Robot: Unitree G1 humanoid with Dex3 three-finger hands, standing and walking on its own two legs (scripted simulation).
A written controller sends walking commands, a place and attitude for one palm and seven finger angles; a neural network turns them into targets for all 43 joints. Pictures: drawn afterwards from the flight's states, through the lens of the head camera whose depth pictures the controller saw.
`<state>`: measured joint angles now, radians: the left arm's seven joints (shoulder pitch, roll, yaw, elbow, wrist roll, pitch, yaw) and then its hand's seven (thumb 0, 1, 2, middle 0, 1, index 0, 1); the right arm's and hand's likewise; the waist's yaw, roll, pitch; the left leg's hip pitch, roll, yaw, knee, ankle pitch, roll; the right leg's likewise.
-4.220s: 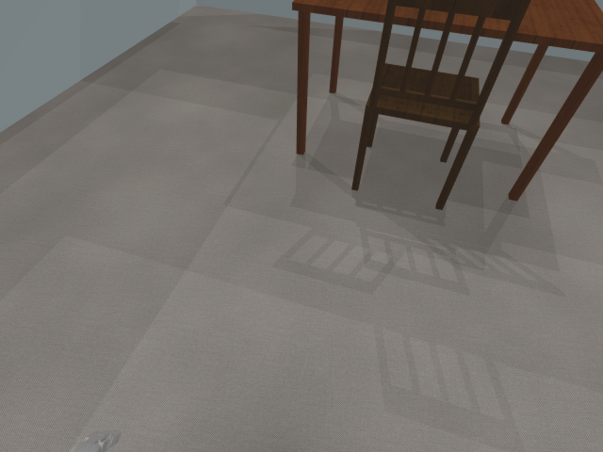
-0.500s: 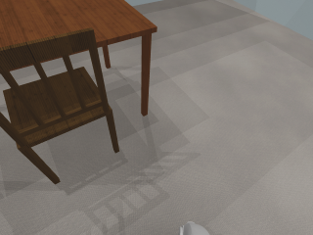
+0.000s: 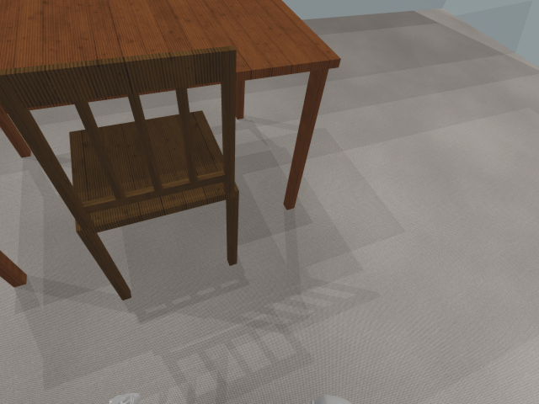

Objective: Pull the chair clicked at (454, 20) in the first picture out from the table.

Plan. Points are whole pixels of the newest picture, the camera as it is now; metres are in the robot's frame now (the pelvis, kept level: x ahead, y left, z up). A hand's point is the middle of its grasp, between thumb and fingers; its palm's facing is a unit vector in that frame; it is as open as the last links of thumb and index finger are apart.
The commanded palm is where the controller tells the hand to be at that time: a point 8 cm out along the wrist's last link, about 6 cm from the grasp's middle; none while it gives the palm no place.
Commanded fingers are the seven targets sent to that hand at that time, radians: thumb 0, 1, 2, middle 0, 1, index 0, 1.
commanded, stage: turn to face it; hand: left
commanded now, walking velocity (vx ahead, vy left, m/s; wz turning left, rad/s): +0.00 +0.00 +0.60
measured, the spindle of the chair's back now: (146, 146) +0.64 +0.29 -0.06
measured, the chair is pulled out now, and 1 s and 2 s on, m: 0.00 0.00 0.00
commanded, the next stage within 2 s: take the last steps up to it in 0.52 s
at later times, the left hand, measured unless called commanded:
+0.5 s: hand out of the picture +0.04 +0.17 -0.13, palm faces +0.27 -0.92 -0.30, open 7.4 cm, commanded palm none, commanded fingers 0.00 0.90 0.90 -0.20 -0.30 -0.20 -0.30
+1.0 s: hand out of the picture -0.10 +0.15 -0.16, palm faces +0.42 -0.89 -0.18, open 7.4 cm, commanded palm none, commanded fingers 0.00 0.90 0.90 -0.20 -0.30 -0.20 -0.30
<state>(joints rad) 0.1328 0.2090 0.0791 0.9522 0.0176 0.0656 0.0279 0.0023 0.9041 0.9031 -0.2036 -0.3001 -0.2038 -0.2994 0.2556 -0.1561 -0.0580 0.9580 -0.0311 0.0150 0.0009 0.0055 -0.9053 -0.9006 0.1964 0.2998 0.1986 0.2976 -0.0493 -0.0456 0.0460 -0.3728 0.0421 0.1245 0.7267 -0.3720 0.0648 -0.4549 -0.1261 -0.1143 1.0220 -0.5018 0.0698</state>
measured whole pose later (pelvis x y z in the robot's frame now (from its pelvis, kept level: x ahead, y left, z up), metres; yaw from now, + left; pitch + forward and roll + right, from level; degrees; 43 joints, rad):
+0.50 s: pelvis +0.00 -0.05 +0.01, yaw +15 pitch +0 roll +1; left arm 0.19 0.19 0.04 0.89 0.02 0.02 0.03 0.00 0.91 0.90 -0.20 -0.30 -0.20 -0.30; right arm 0.18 -0.26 -0.08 0.92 -0.02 0.07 0.01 0.01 -0.90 -0.90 0.20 0.30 0.20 0.30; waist -0.02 0.06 0.05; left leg -0.43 -0.07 -0.08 0.82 -0.43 0.00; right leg -0.26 -0.02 -0.05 0.57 -0.31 -0.02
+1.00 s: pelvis +0.01 -0.02 +0.02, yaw +21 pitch +0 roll +0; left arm 0.36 0.22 0.05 1.10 0.02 0.03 -0.01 0.01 0.91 0.90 -0.20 -0.30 -0.20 -0.30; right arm 0.27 -0.15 -0.02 1.02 -0.03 -0.03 -0.02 0.00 -0.92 -0.90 0.20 0.30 0.20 0.30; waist 0.03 -0.05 0.02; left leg -0.08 0.00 0.07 0.42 -0.33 0.02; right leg -0.42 -0.07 -0.07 0.97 -0.39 0.01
